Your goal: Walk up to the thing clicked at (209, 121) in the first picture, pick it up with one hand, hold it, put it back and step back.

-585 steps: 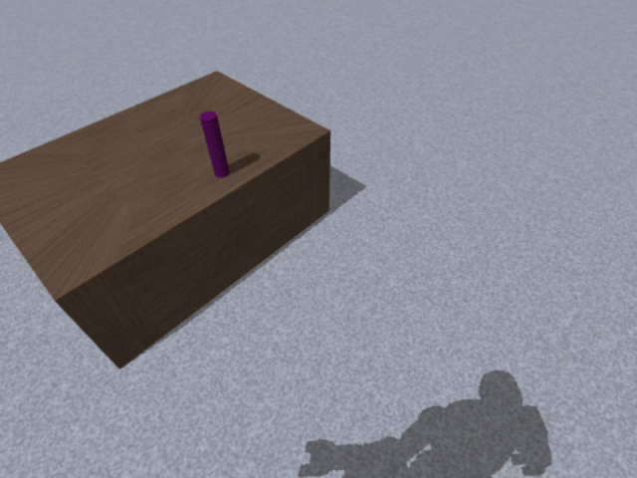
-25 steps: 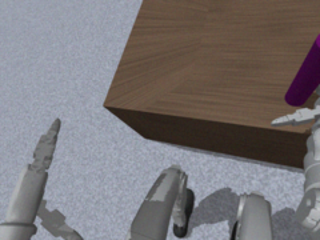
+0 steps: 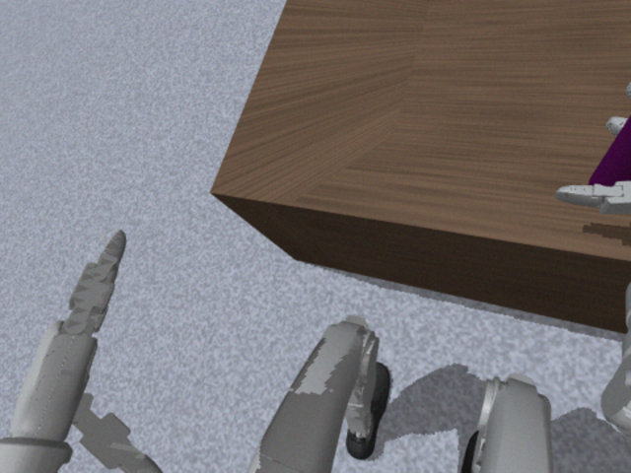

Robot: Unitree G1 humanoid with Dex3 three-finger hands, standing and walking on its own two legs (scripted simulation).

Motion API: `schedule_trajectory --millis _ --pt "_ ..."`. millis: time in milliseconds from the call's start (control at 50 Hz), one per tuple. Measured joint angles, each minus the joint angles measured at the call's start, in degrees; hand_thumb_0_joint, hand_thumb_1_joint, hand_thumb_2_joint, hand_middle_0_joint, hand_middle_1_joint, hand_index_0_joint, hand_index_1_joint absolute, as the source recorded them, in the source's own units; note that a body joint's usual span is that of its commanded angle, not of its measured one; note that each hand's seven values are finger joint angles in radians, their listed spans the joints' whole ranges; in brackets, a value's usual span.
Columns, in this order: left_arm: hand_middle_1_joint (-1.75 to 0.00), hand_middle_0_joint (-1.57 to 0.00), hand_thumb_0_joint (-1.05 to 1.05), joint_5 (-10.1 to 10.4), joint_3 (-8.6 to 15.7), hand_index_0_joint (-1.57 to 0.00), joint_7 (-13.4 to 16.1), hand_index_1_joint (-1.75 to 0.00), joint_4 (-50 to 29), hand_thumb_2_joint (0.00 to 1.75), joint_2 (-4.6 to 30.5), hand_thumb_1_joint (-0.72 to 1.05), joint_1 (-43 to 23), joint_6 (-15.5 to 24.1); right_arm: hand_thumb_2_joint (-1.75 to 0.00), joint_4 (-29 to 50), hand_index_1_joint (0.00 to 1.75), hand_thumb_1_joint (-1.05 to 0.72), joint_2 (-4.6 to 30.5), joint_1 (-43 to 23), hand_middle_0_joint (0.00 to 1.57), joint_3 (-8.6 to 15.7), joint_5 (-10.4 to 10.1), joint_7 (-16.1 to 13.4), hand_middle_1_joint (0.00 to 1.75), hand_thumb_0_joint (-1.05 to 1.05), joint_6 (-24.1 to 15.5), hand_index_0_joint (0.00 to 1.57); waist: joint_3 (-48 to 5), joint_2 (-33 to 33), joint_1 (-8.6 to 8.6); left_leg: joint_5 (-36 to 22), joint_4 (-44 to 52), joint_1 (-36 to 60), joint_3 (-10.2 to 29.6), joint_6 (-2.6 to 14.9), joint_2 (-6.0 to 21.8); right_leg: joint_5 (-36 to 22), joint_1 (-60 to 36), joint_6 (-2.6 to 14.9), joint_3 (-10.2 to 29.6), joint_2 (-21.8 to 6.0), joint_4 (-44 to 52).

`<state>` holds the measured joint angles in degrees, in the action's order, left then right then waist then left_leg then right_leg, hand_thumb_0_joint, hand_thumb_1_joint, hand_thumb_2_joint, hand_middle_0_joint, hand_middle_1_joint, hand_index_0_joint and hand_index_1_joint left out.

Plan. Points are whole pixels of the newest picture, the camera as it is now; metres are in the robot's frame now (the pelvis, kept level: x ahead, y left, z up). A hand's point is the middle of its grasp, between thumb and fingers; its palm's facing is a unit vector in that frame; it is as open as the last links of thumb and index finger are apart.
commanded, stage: close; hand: right
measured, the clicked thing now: out of the picture +0.54 -0.18 -0.02
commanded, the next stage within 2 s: settle in 0.20 s
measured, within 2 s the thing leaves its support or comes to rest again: leaves its support in 0.62 s
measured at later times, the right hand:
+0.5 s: hand (629, 162) +0.52 -0.18 -0.04, palm faces +0.12 +0.99 +0.00, open 6.8 cm
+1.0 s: hand out of the picture +0.52 -0.18 +0.01, palm faces +0.12 +0.99 -0.01, open 6.8 cm
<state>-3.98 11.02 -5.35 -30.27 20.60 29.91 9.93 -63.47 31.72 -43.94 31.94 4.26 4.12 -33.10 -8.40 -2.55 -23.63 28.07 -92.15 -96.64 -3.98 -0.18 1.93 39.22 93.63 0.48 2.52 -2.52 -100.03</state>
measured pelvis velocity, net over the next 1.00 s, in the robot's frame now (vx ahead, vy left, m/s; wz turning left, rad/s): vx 0.02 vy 0.00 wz -0.01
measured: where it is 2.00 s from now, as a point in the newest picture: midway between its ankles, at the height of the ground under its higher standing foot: (416, 463)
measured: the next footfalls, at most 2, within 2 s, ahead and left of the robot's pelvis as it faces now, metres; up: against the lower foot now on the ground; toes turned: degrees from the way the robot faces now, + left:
none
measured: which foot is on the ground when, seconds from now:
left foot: down 0.00-1.00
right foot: down 0.00-1.00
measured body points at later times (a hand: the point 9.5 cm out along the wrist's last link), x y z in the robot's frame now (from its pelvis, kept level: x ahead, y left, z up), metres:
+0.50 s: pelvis +0.00 +0.00 +0.01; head +0.20 -0.07 +0.41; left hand +0.18 +0.25 +0.16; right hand +0.51 -0.23 -0.04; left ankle +0.11 +0.13 -0.51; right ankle +0.04 -0.11 -0.51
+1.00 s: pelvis +0.02 +0.00 +0.05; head +0.20 -0.07 +0.46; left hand +0.19 +0.26 +0.15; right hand +0.51 -0.23 +0.01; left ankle +0.11 +0.13 -0.51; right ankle +0.04 -0.11 -0.51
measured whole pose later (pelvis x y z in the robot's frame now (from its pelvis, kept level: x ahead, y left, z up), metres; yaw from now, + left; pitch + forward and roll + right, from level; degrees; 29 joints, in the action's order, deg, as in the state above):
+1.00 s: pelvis +0.02 +0.00 +0.05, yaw -1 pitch +30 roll +4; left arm -4.2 7.0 -3.9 -21.4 18.7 27.6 7.5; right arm -64.3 28.7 -42.5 28.7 2.4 3.0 -30.7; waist -8.0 -2.2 -20.3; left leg 27.1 -82.5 -84.8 -4.2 -0.1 1.3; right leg 37.5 82.0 0.1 2.5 -2.7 -89.9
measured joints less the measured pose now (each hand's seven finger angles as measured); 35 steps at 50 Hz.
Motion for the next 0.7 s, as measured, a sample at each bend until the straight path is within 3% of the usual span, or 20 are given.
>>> schedule_trajectory --millis 180,260,460,700 --pt "-0.04 -0.06 -0.01 0.62 0.42 -0.05 0.13 -0.06 0.32 0.08 0.09 -0.56 -0.07 -0.1 -0.48 1.49 0.73 0.08 -1.89 1.85 0.96 -0.72 -0.54 -0.96 0.73 -0.01 0.02 0.98 -0.22 -0.04 0.83 0.22 0.79 1.74 -0.23 0.18 0.09 -0.05 -1.7 -0.2 0.23 0.13 1.03" --pt "-0.04 -0.06 -0.01 0.7 0.45 -0.05 0.45 -0.06 -0.16 0.07 0.15 -0.56 -0.35 -0.14 -0.61 0.0 0.85 0.04 -1.2 1.3 0.94 -0.58 -0.42 -0.68 0.8 -0.02 -0.41 1.08 0.15 0.0 0.65 0.16 1.08 2.12 -0.38 0.23 0.11 -0.2 -2.02 -0.26 0.38 0.16 1.34" --pt "-0.05 -0.07 -0.01 0.62 -0.79 -0.06 0.41 -0.06 -1.52 0.08 -0.57 -0.57 0.72 0.64 -0.96 1.36 1.04 0.03 -1.06 1.79 0.88 0.3 -0.87 0.45 1.01 -0.05 0.55 0.98 0.37 -0.21 0.6 0.05 1.47 2.24 -0.29 0.29 -0.16 -0.21 -2.29 -0.37 0.29 -0.07 1.76" --pt "-0.05 -0.07 -0.01 0.12 -2.62 -0.06 1.14 -0.07 5.47 0.09 -1.67 -0.58 -0.46 -0.83 -1.07 3.73 1.14 0.04 -2.76 3.63 0.86 -1.92 -0.84 -1.49 1.12 -0.04 3.18 0.94 0.09 -0.28 1.95 -0.22 5.06 6.59 -0.3 0.05 -0.52 -0.48 -6.44 -0.24 0.17 -0.31 5.15"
